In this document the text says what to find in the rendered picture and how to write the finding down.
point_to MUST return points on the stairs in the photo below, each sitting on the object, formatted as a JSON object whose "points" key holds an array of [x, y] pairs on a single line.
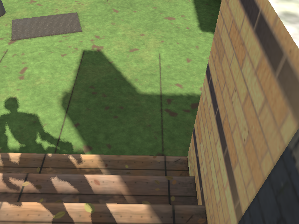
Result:
{"points": [[53, 188]]}

